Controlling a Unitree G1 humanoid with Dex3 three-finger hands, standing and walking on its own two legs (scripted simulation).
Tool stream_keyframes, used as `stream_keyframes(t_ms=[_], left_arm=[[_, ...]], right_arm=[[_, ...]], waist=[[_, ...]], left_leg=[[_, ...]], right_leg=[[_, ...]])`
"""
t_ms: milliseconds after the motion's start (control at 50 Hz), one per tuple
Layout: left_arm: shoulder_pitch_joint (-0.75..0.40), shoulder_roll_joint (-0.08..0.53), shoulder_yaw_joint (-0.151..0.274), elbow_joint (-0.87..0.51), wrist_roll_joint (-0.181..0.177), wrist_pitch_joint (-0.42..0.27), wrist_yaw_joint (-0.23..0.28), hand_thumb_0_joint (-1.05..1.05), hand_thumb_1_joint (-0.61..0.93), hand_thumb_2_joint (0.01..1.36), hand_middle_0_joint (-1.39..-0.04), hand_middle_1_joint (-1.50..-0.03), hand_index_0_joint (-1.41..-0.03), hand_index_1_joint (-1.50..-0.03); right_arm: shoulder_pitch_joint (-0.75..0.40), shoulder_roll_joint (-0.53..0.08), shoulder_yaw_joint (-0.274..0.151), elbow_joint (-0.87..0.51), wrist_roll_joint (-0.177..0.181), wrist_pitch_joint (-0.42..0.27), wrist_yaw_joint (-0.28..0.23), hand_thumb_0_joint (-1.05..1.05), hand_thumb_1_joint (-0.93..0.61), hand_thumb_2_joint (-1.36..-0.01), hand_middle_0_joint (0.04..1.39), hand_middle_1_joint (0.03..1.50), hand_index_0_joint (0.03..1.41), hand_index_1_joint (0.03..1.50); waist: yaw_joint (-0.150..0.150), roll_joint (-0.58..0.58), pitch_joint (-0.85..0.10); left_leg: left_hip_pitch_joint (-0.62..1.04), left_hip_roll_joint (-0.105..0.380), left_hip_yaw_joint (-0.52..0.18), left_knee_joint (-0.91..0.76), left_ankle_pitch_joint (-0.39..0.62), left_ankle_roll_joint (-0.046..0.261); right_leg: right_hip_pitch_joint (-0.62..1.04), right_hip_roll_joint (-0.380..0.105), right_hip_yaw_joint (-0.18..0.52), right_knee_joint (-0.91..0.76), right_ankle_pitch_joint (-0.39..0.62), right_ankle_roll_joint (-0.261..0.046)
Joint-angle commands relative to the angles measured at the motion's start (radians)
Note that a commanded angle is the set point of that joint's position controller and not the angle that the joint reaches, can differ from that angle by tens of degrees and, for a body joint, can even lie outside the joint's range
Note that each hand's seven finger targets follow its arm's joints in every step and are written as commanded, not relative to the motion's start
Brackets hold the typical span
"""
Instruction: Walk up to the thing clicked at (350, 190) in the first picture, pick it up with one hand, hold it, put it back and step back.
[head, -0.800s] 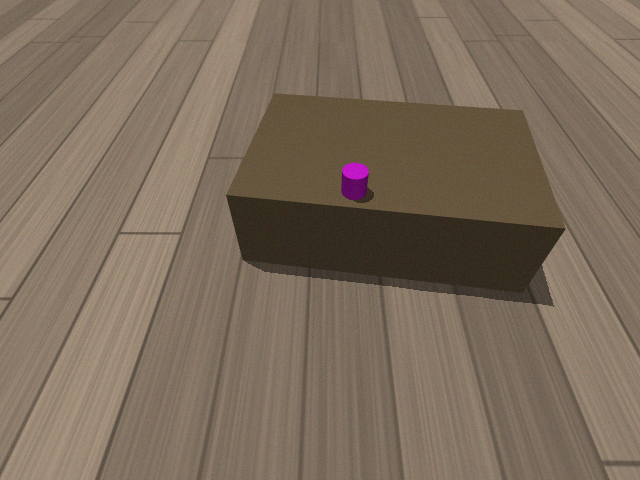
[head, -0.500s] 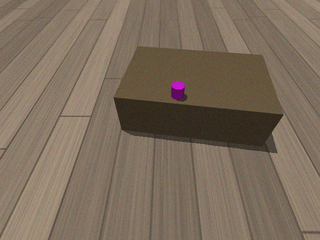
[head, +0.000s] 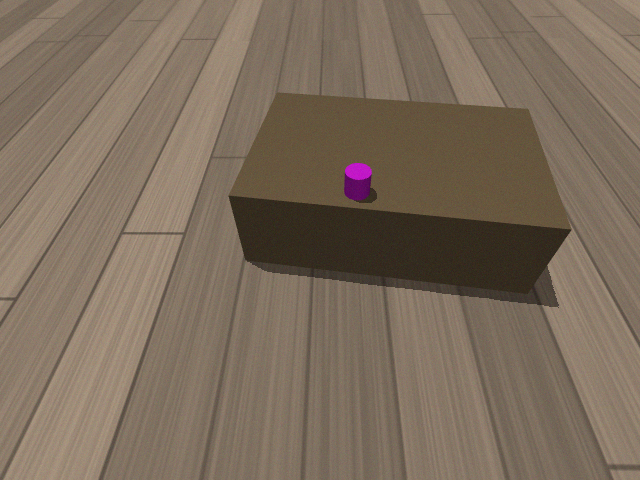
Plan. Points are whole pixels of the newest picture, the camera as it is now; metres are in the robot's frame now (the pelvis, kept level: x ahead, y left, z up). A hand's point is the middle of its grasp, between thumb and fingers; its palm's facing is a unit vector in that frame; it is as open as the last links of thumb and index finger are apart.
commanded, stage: stand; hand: left
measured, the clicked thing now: (357, 181) +1.07 -0.08 -0.38
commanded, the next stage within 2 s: walk up in 0.32 s
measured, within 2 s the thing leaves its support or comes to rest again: neither
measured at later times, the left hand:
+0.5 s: hand out of the picture +0.10 +0.25 -0.15, palm faces -0.07 -0.93 -0.36, open 7.4 cm
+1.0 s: hand (242, 439) +0.22 +0.15 -0.17, palm faces -0.10 -0.94 -0.31, open 7.4 cm
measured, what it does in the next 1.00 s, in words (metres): walks ahead: right foot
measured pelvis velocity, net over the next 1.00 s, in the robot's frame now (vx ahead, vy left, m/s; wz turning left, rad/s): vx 0.19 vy -0.12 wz -0.12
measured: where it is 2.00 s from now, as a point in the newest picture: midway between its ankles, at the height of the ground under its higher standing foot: (403, 386)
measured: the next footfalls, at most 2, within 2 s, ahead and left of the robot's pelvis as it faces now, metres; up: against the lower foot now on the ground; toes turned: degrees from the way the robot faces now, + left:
right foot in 0.62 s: +0.17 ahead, -0.23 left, +0.00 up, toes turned -8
left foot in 1.02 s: +0.34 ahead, -0.01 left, +0.00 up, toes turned -3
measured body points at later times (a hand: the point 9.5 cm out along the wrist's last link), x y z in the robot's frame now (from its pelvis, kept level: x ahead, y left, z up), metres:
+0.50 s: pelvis +0.02 -0.03 -0.01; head +0.03 -0.02 +0.44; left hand +0.10 +0.30 -0.13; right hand +0.06 -0.35 -0.13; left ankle +0.00 +0.13 -0.75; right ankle +0.03 -0.15 -0.71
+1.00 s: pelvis +0.19 -0.12 -0.02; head +0.20 -0.10 +0.43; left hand +0.22 +0.20 -0.15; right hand +0.24 -0.45 -0.12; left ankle +0.29 -0.01 -0.74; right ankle +0.13 -0.22 -0.75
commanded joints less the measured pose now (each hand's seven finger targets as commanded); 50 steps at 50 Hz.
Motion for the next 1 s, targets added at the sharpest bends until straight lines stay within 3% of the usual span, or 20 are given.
stream_keyframes(t_ms=[0,280,300,320,340,360,380,420,500,560,600,620,640,660,680,740,780,840,920,980], left_arm=[[-0.038,0.211,0.038,-0.059,-0.005,-0.021,0.019,0.000,0.900,0.900,-0.200,-0.300,-0.200,-0.300],[-0.036,0.215,0.040,-0.056,-0.007,-0.023,0.021,0.000,0.900,0.900,-0.200,-0.300,-0.200,-0.300],[0.016,0.301,0.109,-0.139,0.022,-0.018,-0.016,0.000,0.900,0.900,-0.200,-0.300,-0.200,-0.300],[-0.029,0.283,0.107,-0.149,0.031,-0.010,-0.031,0.000,0.900,0.900,-0.200,-0.300,-0.200,-0.300],[-0.089,0.246,0.106,-0.174,0.034,-0.002,-0.041,0.000,0.900,0.900,-0.200,-0.300,-0.200,-0.300],[-0.127,0.243,0.112,-0.203,0.042,0.005,-0.047,0.000,0.900,0.900,-0.200,-0.300,-0.200,-0.300],[-0.113,0.249,0.112,-0.222,0.038,0.001,-0.049,0.000,0.900,0.900,-0.200,-0.300,-0.200,-0.300],[-0.056,0.262,0.121,-0.221,0.027,-0.009,-0.062,0.000,0.900,0.900,-0.200,-0.300,-0.200,-0.300],[0.055,0.246,0.128,-0.236,0.022,-0.004,-0.098,0.000,0.900,0.900,-0.200,-0.300,-0.200,-0.300],[0.117,0.244,0.139,-0.213,0.022,-0.010,-0.097,0.000,0.900,0.900,-0.200,-0.300,-0.200,-0.300],[0.268,0.285,0.161,-0.159,0.027,-0.020,-0.079,0.000,0.900,0.900,-0.200,-0.300,-0.200,-0.300],[0.385,0.336,0.182,-0.142,0.032,-0.027,-0.062,0.000,0.900,0.900,-0.200,-0.300,-0.200,-0.300],[0.438,0.407,0.200,-0.157,0.036,-0.031,-0.046,0.000,0.900,0.900,-0.200,-0.300,-0.200,-0.300],[0.326,0.440,0.189,-0.208,0.029,-0.035,-0.049,0.000,0.900,0.900,-0.200,-0.300,-0.200,-0.300],[0.205,0.466,0.189,-0.258,0.020,-0.036,-0.049,0.000,0.900,0.900,-0.200,-0.300,-0.200,-0.300],[0.140,0.362,0.158,-0.287,0.000,-0.046,-0.036,0.000,0.900,0.900,-0.200,-0.300,-0.200,-0.300],[0.171,0.335,0.149,-0.279,0.000,-0.054,-0.035,0.000,0.900,0.900,-0.200,-0.300,-0.200,-0.300],[0.163,0.337,0.148,-0.306,0.000,-0.062,-0.035,0.000,0.900,0.900,-0.200,-0.300,-0.200,-0.300],[0.193,0.337,0.136,-0.333,0.002,-0.067,-0.041,0.000,0.900,0.900,-0.200,-0.300,-0.200,-0.300],[0.164,0.319,0.122,-0.357,0.004,-0.062,-0.043,0.000,0.900,0.900,-0.200,-0.300,-0.200,-0.300]], right_arm=[[-0.041,-0.213,-0.035,-0.057,0.003,-0.025,-0.010,0.000,-0.900,-0.900,0.200,0.300,0.200,0.300],[-0.039,-0.210,-0.036,-0.059,0.003,-0.022,-0.010,0.000,-0.900,-0.900,0.200,0.300,0.200,0.300],[0.061,-0.313,-0.106,-0.110,-0.022,-0.045,-0.003,0.000,-0.900,-0.900,0.200,0.300,0.200,0.300],[0.119,-0.334,-0.121,-0.086,-0.030,-0.053,-0.001,0.000,-0.900,-0.900,0.200,0.300,0.200,0.300],[0.176,-0.365,-0.140,-0.072,-0.034,-0.056,-0.004,0.000,-0.900,-0.900,0.200,0.300,0.200,0.300],[0.184,-0.396,-0.158,-0.088,-0.033,-0.062,-0.005,0.000,-0.900,-0.900,0.200,0.300,0.200,0.300],[0.148,-0.411,-0.164,-0.116,-0.032,-0.073,-0.007,0.000,-0.900,-0.900,0.200,0.300,0.200,0.300],[0.113,-0.355,-0.154,-0.149,-0.031,-0.088,-0.009,0.000,-0.900,-0.900,0.200,0.300,0.200,0.300],[-0.015,-0.352,-0.164,-0.225,-0.044,-0.088,0.007,0.000,-0.900,-0.900,0.200,0.300,0.200,0.300],[-0.025,-0.327,-0.157,-0.240,-0.047,-0.078,0.015,0.000,-0.900,-0.900,0.200,0.300,0.200,0.300],[0.002,-0.290,-0.146,-0.242,-0.048,-0.060,0.014,0.000,-0.900,-0.900,0.200,0.300,0.200,0.300],[0.042,-0.240,-0.126,-0.246,-0.045,-0.055,0.015,0.000,-0.900,-0.900,0.200,0.300,0.200,0.300],[0.065,-0.169,-0.099,-0.276,-0.028,-0.052,0.020,0.000,-0.900,-0.900,0.200,0.300,0.200,0.300],[0.059,-0.248,-0.121,-0.285,-0.020,-0.044,0.020,0.000,-0.900,-0.900,0.200,0.300,0.200,0.300],[0.068,-0.317,-0.142,-0.271,-0.023,-0.047,0.019,0.000,-0.900,-0.900,0.200,0.300,0.200,0.300],[0.154,-0.308,-0.137,-0.218,0.002,-0.052,0.027,0.000,-0.900,-0.900,0.200,0.300,0.200,0.300],[0.191,-0.283,-0.133,-0.221,-0.004,-0.052,0.038,0.000,-0.900,-0.900,0.200,0.300,0.200,0.300],[0.160,-0.269,-0.135,-0.264,-0.013,-0.055,0.054,0.000,-0.900,-0.900,0.200,0.300,0.200,0.300],[0.091,-0.255,-0.139,-0.310,-0.017,-0.071,0.055,0.000,-0.900,-0.900,0.200,0.300,0.200,0.300],[0.182,-0.247,-0.149,-0.296,-0.016,-0.091,0.044,0.000,-0.900,-0.900,0.200,0.300,0.200,0.300]], waist=[[-0.004,-0.012,-0.073],[-0.006,-0.014,-0.071],[-0.029,-0.062,-0.141],[-0.063,-0.011,-0.067],[-0.105,0.091,-0.009],[-0.122,0.138,0.065],[-0.096,0.097,0.105],[-0.048,0.036,0.067],[0.018,0.202,0.027],[0.049,0.167,0.029],[0.104,-0.028,-0.024],[0.160,-0.231,-0.070],[0.174,-0.445,-0.049],[0.113,-0.321,-0.001],[0.064,-0.244,0.077],[0.005,-0.132,0.079],[0.007,-0.141,0.058],[0.009,-0.143,0.076],[0.034,-0.094,0.053],[-0.036,-0.034,-0.001]], left_leg=[[0.011,0.116,-0.090,-0.038,0.139,0.033],[0.013,0.116,-0.087,-0.037,0.146,0.034],[0.085,0.101,-0.096,0.034,-0.333,0.107],[0.138,0.145,-0.170,-0.005,-0.508,0.137],[0.203,0.244,-0.300,-0.105,-0.624,0.184],[0.150,0.384,-0.439,-0.189,-0.632,0.252],[0.099,0.435,-0.476,-0.197,-0.553,0.274],[0.108,0.377,-0.396,-0.181,-0.435,0.248],[-0.010,0.290,-0.132,-0.118,-0.309,0.198],[-0.186,0.196,0.013,-0.010,-0.317,0.152],[-0.321,0.134,0.070,0.286,-0.397,0.128],[-0.415,0.075,0.129,0.564,-0.398,0.112],[-0.570,-0.025,0.112,0.799,-0.480,0.066],[-0.526,-0.007,0.014,0.865,-0.415,0.043],[-0.498,0.063,-0.020,0.854,-0.378,0.039],[-0.430,0.121,-0.038,0.791,-0.233,0.053],[-0.366,0.114,-0.011,0.702,-0.187,0.054],[-0.355,0.114,0.008,0.517,-0.192,0.032],[-0.267,0.082,0.052,0.362,-0.095,0.025],[-0.015,0.033,0.098,0.212,-0.007,0.037]], right_leg=[[0.008,-0.124,0.099,-0.058,0.122,-0.023],[0.020,-0.127,0.100,-0.068,0.147,-0.021],[-0.058,-0.054,0.105,0.032,-0.312,-0.052],[-0.275,-0.043,0.100,0.114,-0.448,-0.056],[-0.459,-0.003,0.036,0.286,-0.386,-0.036],[-0.564,-0.017,0.071,0.501,-0.322,-0.018],[-0.600,-0.057,0.166,0.564,-0.282,-0.024],[-0.556,-0.087,0.205,0.595,-0.217,-0.027],[-0.332,-0.112,0.093,0.394,-0.196,-0.007],[-0.085,-0.058,-0.006,0.257,-0.054,-0.006],[0.149,0.008,-0.054,0.233,-0.039,-0.002],[0.260,-0.003,0.013,0.164,-0.159,-0.021],[0.221,-0.190,0.405,-0.040,-0.519,-0.082],[0.033,-0.352,0.745,-0.235,-0.751,-0.193],[-0.084,-0.400,0.820,-0.249,-0.771,-0.267],[-0.125,-0.266,0.480,-0.143,-0.479,-0.212],[-0.146,-0.223,0.379,-0.115,-0.357,-0.205],[-0.160,-0.216,0.310,-0.109,-0.307,-0.227],[-0.170,-0.204,0.261,-0.068,-0.235,-0.210],[-0.271,-0.169,0.176,0.113,-0.103,-0.173]])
